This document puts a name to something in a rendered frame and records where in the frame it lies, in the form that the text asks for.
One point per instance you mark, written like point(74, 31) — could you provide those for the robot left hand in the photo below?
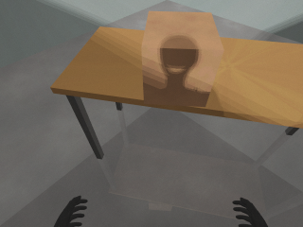
point(64, 219)

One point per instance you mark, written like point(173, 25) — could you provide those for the table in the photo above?
point(258, 81)

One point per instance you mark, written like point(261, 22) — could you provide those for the robot right hand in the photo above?
point(254, 217)

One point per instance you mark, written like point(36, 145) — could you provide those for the carton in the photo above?
point(181, 53)

